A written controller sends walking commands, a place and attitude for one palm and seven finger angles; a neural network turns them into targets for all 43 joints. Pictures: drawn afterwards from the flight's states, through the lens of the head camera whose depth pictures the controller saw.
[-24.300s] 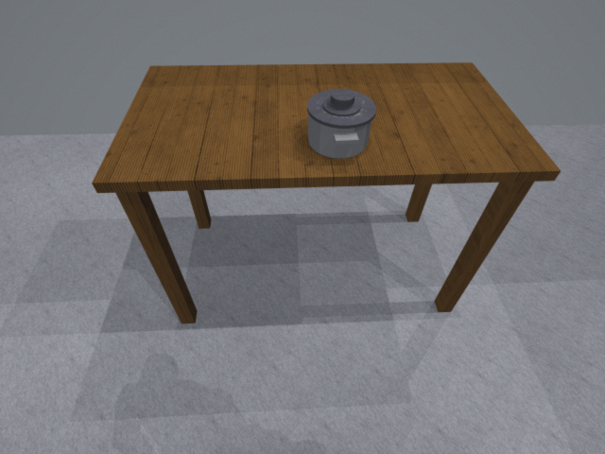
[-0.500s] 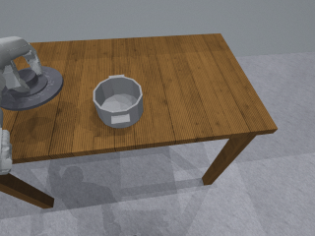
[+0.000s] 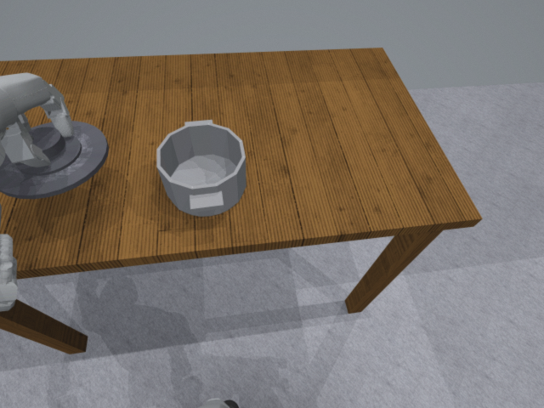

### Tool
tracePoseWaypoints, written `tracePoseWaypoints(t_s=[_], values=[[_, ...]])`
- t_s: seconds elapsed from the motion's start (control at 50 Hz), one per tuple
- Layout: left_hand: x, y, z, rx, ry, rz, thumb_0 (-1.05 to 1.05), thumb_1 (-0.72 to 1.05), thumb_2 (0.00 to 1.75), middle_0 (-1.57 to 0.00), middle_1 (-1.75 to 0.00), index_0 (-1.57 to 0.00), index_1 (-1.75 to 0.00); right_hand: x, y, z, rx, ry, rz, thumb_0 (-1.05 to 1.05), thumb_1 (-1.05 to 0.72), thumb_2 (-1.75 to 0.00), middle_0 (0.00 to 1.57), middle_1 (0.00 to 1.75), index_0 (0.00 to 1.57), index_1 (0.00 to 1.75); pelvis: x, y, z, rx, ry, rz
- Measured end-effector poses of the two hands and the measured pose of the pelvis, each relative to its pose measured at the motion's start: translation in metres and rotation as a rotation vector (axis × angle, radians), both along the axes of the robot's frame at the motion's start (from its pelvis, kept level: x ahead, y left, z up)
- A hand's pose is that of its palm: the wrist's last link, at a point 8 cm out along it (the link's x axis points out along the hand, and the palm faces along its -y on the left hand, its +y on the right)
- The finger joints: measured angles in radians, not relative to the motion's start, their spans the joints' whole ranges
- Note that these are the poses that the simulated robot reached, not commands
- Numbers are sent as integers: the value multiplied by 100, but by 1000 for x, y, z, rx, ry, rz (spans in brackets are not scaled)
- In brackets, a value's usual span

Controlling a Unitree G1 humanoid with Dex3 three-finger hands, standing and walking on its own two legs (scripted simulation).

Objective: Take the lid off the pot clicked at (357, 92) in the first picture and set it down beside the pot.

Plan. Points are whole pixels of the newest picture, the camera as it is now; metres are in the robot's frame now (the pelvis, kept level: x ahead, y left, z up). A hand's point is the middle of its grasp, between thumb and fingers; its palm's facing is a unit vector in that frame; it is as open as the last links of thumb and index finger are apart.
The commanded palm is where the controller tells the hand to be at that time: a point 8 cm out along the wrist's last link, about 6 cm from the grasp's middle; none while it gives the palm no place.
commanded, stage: lower the lid onto the table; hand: left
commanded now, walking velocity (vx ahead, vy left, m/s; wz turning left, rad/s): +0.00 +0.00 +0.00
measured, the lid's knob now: (42, 143) +0.48 +0.32 +0.10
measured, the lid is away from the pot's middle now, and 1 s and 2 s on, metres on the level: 0.22 0.24 0.24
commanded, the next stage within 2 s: open the fingers wide in 1.50 s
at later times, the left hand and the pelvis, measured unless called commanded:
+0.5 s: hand (33, 154) +0.47 +0.33 +0.09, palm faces -0.47 -0.13 -0.87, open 8.4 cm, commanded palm +0.51 +0.33 +0.16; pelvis -0.01 +0.01 -0.01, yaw +0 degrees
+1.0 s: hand (45, 166) +0.47 +0.33 +0.06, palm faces -0.48 -0.13 -0.87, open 8.4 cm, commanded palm +0.52 +0.33 +0.12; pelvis -0.01 +0.02 -0.02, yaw -1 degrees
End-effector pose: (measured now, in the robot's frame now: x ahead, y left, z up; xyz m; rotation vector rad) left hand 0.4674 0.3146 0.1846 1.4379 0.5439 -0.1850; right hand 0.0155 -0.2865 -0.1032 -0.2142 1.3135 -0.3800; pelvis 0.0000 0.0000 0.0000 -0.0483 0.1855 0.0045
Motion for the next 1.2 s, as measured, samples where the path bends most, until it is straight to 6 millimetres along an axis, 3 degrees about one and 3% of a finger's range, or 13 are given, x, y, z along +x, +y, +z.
tracePoseWaypoints(t_s=[0.62,1.2], values=[[5,16,-46,-7,46,5,1,10,81,-63,-97,-64,-98,-37,9,-1,-42,87,-40,1,-90,-90,21,30,20,30,-7,9,-10,-15,54,-5],[18,12,-80,-1,36,-27,1,10,81,-63,-97,-64,-98,-57,23,-7,-51,141,-54,0,-90,-89,21,30,20,30,-11,17,-21,-32,113,-5]])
